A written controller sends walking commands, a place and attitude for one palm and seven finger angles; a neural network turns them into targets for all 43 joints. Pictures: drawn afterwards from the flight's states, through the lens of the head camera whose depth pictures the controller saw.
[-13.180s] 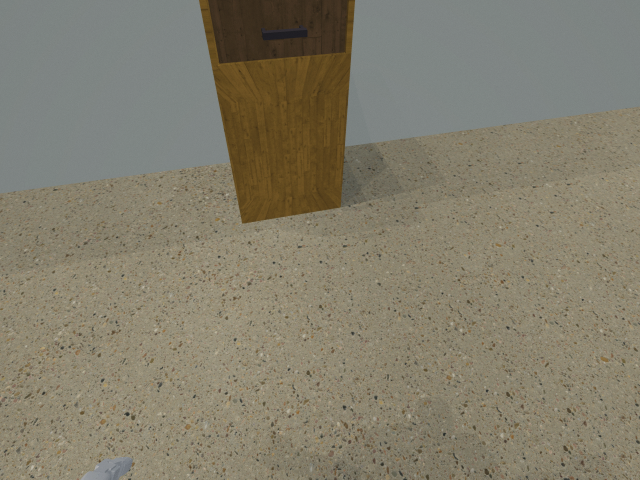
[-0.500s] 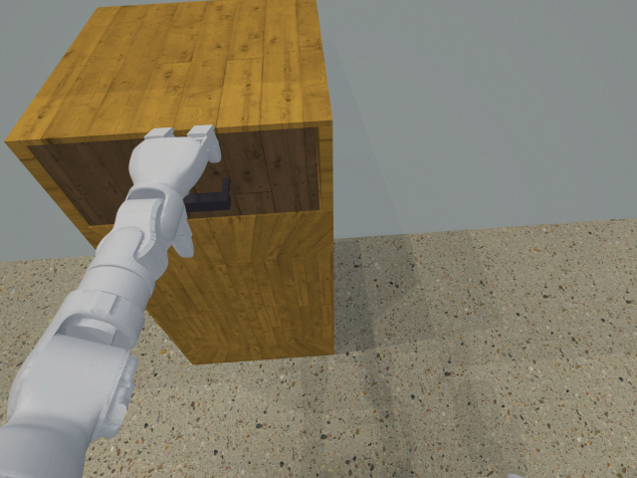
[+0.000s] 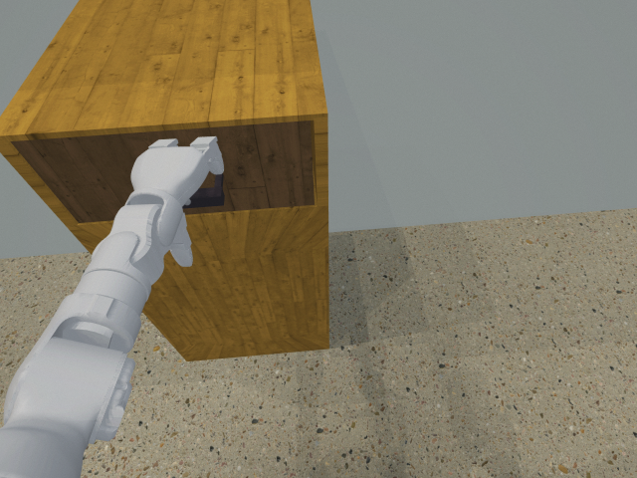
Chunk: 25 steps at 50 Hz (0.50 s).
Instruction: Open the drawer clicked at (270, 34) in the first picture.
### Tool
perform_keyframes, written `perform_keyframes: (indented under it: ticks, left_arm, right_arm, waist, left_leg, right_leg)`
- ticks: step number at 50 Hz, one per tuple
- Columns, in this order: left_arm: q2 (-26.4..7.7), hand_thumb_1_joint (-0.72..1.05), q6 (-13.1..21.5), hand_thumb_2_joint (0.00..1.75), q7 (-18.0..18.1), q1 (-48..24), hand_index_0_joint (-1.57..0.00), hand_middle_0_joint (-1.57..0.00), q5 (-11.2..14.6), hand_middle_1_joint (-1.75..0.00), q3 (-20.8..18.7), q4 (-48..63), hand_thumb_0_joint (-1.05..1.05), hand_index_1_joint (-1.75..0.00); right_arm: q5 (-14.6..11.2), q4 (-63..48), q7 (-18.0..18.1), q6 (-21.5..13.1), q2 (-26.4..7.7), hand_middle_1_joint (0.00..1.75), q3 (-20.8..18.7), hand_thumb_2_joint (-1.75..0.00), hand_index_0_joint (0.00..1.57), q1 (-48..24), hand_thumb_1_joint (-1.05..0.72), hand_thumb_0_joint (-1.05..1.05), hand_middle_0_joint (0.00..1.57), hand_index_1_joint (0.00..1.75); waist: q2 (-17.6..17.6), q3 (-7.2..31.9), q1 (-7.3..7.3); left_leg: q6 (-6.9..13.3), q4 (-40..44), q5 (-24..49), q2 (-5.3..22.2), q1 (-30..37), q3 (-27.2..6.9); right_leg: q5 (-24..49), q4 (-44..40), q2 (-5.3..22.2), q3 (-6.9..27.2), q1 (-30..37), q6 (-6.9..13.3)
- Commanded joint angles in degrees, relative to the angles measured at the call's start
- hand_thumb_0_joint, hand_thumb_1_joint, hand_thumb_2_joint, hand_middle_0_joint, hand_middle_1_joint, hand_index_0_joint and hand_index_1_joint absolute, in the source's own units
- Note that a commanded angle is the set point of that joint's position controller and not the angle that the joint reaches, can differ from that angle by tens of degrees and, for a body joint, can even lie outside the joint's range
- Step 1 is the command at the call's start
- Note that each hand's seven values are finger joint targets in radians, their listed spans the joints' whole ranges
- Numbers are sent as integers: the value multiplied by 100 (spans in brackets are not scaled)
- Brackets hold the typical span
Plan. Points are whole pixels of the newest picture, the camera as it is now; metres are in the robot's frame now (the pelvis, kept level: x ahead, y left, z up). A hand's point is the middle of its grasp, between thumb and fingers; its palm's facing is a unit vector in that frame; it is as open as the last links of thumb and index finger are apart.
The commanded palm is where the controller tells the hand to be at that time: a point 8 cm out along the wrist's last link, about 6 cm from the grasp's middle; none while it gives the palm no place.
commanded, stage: move the hooked fingers above the handle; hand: left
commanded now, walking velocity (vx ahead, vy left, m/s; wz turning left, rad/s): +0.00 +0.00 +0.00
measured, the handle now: (179, 190) +0.52 +0.21 +0.04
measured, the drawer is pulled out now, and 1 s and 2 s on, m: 0.00 0.00 0.00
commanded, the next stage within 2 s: none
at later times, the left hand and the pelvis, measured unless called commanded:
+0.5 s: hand (147, 193) +0.46 +0.22 +0.10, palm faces -0.08 -0.01 -1.00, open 13.7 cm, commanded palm +0.45 +0.22 +0.15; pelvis +0.00 -0.01 +0.00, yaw +0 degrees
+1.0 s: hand (159, 180) +0.47 +0.20 +0.11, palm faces +0.01 -0.02 -1.00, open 13.6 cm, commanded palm +0.44 +0.22 +0.16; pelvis +0.01 +0.00 +0.00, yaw -1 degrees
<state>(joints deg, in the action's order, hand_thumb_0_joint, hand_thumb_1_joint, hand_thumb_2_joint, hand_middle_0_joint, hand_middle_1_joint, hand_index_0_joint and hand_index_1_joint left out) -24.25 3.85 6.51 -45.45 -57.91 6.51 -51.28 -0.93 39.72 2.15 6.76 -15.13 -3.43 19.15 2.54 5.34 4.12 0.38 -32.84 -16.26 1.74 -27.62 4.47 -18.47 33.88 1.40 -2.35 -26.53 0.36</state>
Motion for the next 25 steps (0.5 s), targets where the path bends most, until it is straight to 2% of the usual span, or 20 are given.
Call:
perform_keyframes:
  ticks: [1,2,3,4,5,6,8,9,10,12,14,15,16,17,18,21,23,25]
  left_arm:
    - [-2239,-50,74,30,865,-3359,-30,-30,-182,-120,-1120,1579,0,-120]
    - [-2277,-50,-31,30,1012,-3411,-30,-30,-242,-120,-1131,1464,0,-120]
    - [-2152,-50,-166,30,1121,-3339,-30,-30,-266,-120,-1067,1346,0,-120]
    - [-2176,-50,-318,30,1180,-3222,-30,-30,-284,-120,-1106,1213,0,-120]
    - [-2077,-50,-498,30,1192,-3174,-30,-30,-284,-120,-1002,992,0,-120]
    - [-1974,-50,-658,30,1132,-3137,-30,-30,-271,-120,-912,760,0,-120]
    - [-2231,-50,-785,30,1032,-3158,-30,-30,-244,-120,-1059,816,0,-120]
    - [-2078,-50,-881,30,953,-3154,-30,-30,-219,-120,-903,708,0,-120]
    - [-2087,-50,-895,30,875,-3221,-30,-30,-188,-120,-897,776,0,-120]
    - [-2220,-50,-889,30,723,-3033,-30,-30,-157,-120,-1004,680,0,-120]
    - [-2175,-50,-882,30,577,-2799,-30,-30,-141,-120,-957,603,0,-120]
    - [-2096,-50,-856,30,499,-2687,-30,-30,-125,-120,-893,539,0,-120]
    - [-2156,-50,-788,30,416,-2595,-30,-30,-113,-120,-936,467,0,-120]
    - [-2213,-50,-738,30,336,-2390,-30,-30,-88,-120,-962,418,0,-120]
    - [-2325,-50,-670,30,279,-2406,-30,-30,-74,-120,-1008,520,0,-120]
    - [-2203,-50,-490,30,103,-2293,-30,-30,-124,-120,-846,481,0,-120]
    - [-1786,-50,-304,30,20,-2438,-30,-30,-96,-120,-499,816,0,-120]
    - [-1491,-50,-92,30,-48,-2459,-30,-30,-4,-120,-319,1236,0,-120]
  right_arm:
    - [23,-460,69,-187,-730,30,-223,-90,20,239,-90,0,20,30]
    - [0,-415,61,-202,-717,30,-215,-90,20,221,-90,0,20,30]
    - [13,-368,43,-221,-709,30,-221,-90,20,201,-90,0,20,30]
    - [3,-352,26,-229,-713,30,-216,-90,20,193,-90,0,20,30]
    - [9,-322,10,-223,-735,30,-211,-90,20,177,-90,0,20,30]
    - [-1,-310,-11,-210,-754,30,-211,-90,20,192,-90,0,20,30]
    - [-16,-323,1,-182,-788,30,-200,-90,20,174,-90,0,20,30]
    - [-23,-350,19,-157,-786,30,-191,-90,20,110,-90,0,20,30]
    - [-32,-343,31,-145,-789,30,-184,-90,20,130,-90,0,20,30]
    - [-39,-382,67,-108,-805,30,-162,-90,20,96,-90,0,20,30]
    - [-55,-456,114,-82,-807,30,-137,-90,20,-17,-90,0,20,30]
    - [-65,-485,141,-88,-805,30,-127,-90,20,-31,-90,0,20,30]
    - [-73,-504,165,-90,-820,30,-118,-90,20,-26,-90,0,20,30]
    - [-97,-552,187,-96,-821,30,-100,-90,20,-62,-90,0,20,30]
    - [-99,-576,210,-95,-840,30,-94,-90,20,-88,-90,0,20,30]
    - [-113,-605,262,-115,-846,30,-101,-90,20,-78,-90,0,20,30]
    - [-108,-614,238,-154,-834,30,-151,-90,20,-6,-90,0,20,30]
    - [-82,-638,197,-176,-793,30,-215,-90,20,85,-90,0,20,30]
  waist:
    - [28,2396,-123]
    - [102,2343,-96]
    - [134,2364,-98]
    - [179,2370,-135]
    - [146,2339,-102]
    - [14,2358,-58]
    - [-46,2450,-136]
    - [-108,2435,-83]
    - [-170,2441,-85]
    - [-370,2415,-130]
    - [-480,2130,-151]
    - [-646,1996,-142]
    - [-770,1907,-137]
    - [-803,1755,-194]
    - [-723,1752,-202]
    - [-699,1588,-116]
    - [-395,1637,-25]
    - [-155,1892,-17]
  left_leg:
    - [224,54,2014,-307,1047,-226]
    - [208,57,1981,-301,1003,-229]
    - [199,63,2023,-297,1048,-197]
    - [181,74,2089,-292,1035,-179]
    - [175,97,2062,-286,1045,-147]
    - [183,100,2093,-286,1018,-125]
    - [192,161,2091,-276,1024,-93]
    - [207,186,2024,-285,1033,-63]
    - [217,215,2082,-277,1078,-68]
    - [239,257,2111,-280,1002,-54]
    - [251,330,1894,-290,906,-27]
    - [263,361,1758,-293,839,-17]
    - [270,381,1712,-286,787,-20]
    - [273,404,1615,-299,675,10]
    - [271,414,1557,-294,681,13]
    - [272,377,1426,-283,646,27]
    - [278,308,1588,-276,926,-3]
    - [278,206,1844,-291,1237,-46]
  right_leg:
    - [1985,-203,-315,112,926,158]
    - [1963,-182,-324,102,843,161]
    - [1993,-181,-329,76,825,159]
    - [2034,-166,-337,50,842,169]
    - [2040,-197,-338,42,842,156]
    - [2099,-228,-334,46,936,144]
    - [2190,-250,-318,62,1089,124]
    - [2213,-287,-306,76,1146,105]
    - [2291,-307,-300,58,1193,101]
    - [2437,-332,-270,82,1398,79]
    - [2325,-409,-255,96,1389,61]
    - [2245,-456,-242,96,1396,44]
    - [2217,-498,-222,115,1463,42]
    - [2226,-512,-204,139,1490,23]
    - [2195,-518,-188,170,1490,21]
    - [2024,-553,-171,203,1355,15]
    - [2097,-526,-201,189,1083,47]
    - [2226,-484,-236,179,1016,75]
